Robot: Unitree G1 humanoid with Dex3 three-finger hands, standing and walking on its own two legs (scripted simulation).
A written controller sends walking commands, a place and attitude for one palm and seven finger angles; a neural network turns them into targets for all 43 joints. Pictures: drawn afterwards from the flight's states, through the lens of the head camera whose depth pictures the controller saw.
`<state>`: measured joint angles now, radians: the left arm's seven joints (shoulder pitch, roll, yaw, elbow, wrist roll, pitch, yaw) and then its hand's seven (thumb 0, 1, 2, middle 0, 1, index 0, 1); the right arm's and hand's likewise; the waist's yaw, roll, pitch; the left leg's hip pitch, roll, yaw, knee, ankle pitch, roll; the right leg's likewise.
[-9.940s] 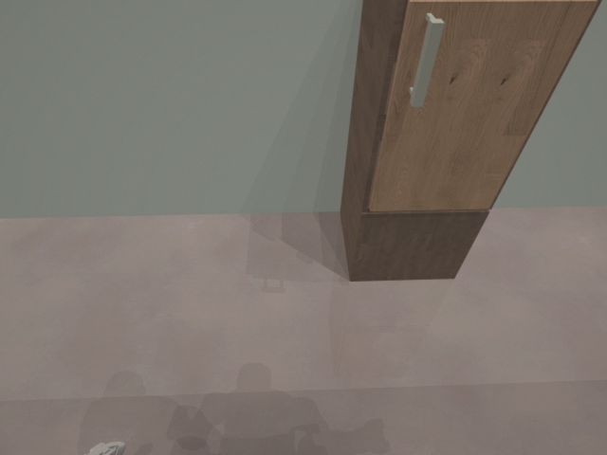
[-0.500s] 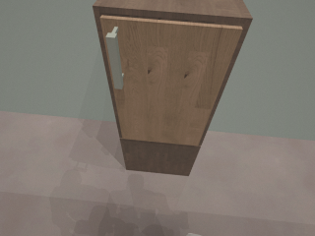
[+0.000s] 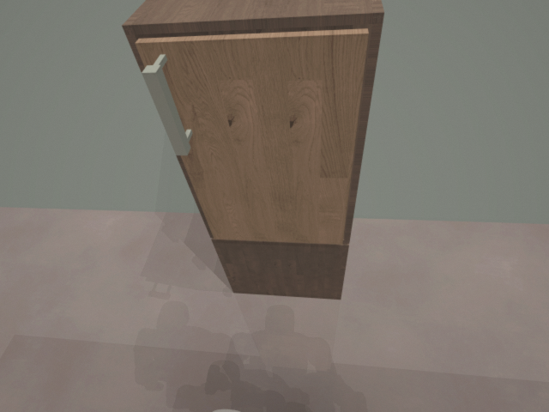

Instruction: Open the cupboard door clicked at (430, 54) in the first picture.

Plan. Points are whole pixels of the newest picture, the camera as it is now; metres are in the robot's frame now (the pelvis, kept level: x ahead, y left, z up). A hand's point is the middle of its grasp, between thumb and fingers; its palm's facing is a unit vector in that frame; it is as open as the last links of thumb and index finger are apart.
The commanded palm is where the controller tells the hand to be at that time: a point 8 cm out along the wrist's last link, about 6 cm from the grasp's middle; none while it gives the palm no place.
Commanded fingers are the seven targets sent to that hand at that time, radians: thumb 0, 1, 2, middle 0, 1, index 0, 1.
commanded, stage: come to a stop and stand still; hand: left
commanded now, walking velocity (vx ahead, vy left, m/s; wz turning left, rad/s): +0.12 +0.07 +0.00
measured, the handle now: (172, 107) +0.59 +0.23 +0.13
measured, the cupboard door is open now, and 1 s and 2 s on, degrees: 0 0 0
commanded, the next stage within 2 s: look again from close up in 0.46 s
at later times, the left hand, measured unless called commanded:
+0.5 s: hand out of the picture -0.01 +0.22 -0.18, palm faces +0.03 -0.99 -0.15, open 7.4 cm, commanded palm none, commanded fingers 0.00 0.90 0.90 -0.20 -0.30 -0.20 -0.30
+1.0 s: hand out of the picture +0.07 +0.21 -0.18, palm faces +0.09 -0.97 -0.21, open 7.2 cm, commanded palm none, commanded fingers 0.00 0.90 0.90 -0.20 -0.30 -0.20 -0.30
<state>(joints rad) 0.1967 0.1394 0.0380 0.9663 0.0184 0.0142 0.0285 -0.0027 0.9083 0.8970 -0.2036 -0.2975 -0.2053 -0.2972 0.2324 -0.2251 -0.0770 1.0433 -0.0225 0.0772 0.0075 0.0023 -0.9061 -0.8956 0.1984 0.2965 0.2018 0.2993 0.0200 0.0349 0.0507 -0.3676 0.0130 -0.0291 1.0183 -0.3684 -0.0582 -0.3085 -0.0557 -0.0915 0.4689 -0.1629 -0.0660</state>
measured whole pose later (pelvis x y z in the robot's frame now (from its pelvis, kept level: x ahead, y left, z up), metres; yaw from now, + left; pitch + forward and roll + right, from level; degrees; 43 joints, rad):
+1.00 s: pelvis +0.03 +0.03 -0.01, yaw +1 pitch +0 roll -1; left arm 0.29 0.16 0.03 1.01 0.01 -0.02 0.05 -0.01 0.93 0.90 -0.20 -0.30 -0.20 -0.30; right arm 0.21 -0.18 -0.05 1.01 -0.01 -0.01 -0.04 0.00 -0.92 -0.90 0.20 0.30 0.20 0.30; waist 0.00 0.00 -0.03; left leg -0.10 0.04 0.05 0.59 -0.42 -0.01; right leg -0.21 -0.03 -0.10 0.56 -0.34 0.00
